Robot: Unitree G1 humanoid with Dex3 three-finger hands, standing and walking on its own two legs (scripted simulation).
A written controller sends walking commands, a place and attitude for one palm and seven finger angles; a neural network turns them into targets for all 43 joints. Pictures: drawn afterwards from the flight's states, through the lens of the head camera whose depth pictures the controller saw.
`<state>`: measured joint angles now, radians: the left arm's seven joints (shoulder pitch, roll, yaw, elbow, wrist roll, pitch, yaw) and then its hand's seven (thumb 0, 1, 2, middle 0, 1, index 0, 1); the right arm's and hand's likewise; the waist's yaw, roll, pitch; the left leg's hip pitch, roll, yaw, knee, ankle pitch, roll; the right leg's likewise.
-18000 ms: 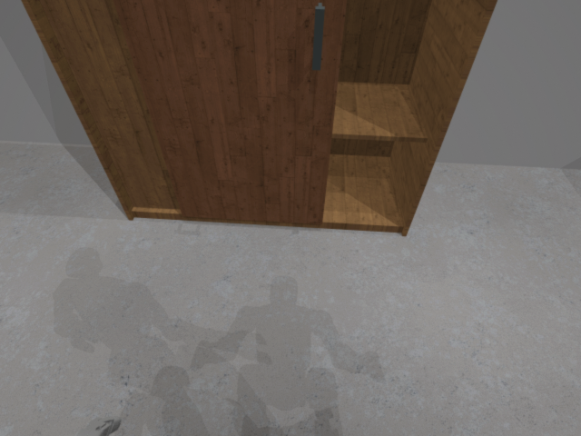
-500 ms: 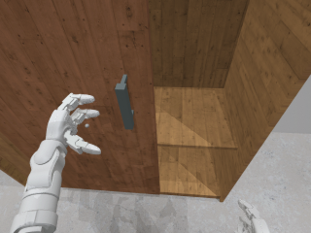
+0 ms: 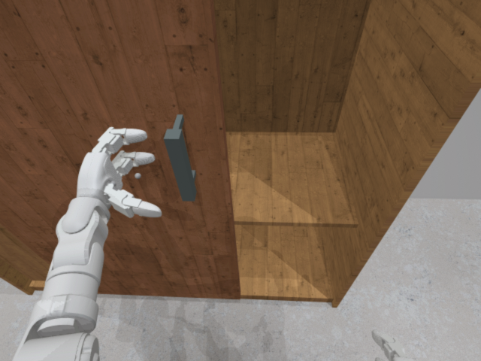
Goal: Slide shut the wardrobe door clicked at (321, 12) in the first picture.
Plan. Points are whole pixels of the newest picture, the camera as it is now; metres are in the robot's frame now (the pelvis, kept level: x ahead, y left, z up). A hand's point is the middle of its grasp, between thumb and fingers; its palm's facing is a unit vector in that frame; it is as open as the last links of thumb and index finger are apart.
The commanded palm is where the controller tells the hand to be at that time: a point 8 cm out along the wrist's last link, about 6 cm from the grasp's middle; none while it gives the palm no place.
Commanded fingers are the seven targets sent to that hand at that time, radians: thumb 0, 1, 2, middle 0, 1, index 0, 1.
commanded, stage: move the hooked fingers beside the handle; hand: left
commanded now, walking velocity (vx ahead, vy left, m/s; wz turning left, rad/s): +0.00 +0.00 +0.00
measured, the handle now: (184, 159) +0.44 +0.12 +0.10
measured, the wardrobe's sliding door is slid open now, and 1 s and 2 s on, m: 0.37 0.37 0.37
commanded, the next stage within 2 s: none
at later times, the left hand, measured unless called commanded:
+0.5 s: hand (138, 184) +0.37 +0.18 +0.11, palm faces -0.02 -1.00 +0.00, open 14.0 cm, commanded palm +0.34 +0.24 +0.11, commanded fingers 0.00 -0.50 0.30 -0.30 -1.20 -0.30 -1.20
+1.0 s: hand (135, 189) +0.37 +0.19 +0.10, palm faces +0.00 -1.00 -0.02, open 14.0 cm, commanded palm +0.35 +0.24 +0.11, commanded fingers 0.00 -0.50 0.30 -0.30 -1.20 -0.30 -1.20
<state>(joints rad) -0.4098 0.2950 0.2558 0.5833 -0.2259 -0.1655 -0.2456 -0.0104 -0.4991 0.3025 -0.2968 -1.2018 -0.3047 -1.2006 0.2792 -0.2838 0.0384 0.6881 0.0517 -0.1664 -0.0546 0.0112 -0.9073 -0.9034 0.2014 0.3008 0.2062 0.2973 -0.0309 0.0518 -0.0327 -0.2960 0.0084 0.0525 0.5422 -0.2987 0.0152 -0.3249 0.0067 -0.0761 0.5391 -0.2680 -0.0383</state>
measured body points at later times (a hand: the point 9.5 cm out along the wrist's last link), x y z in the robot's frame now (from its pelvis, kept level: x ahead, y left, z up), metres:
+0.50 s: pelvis -0.01 +0.01 +0.00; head +0.01 -0.01 +0.45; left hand +0.37 +0.24 +0.11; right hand +0.13 -0.24 -0.10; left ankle -0.01 +0.11 -0.73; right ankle +0.01 -0.09 -0.73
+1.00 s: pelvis +0.00 +0.02 +0.00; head +0.02 +0.00 +0.45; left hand +0.36 +0.24 +0.11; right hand +0.13 -0.23 -0.10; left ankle -0.01 +0.11 -0.73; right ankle +0.01 -0.09 -0.73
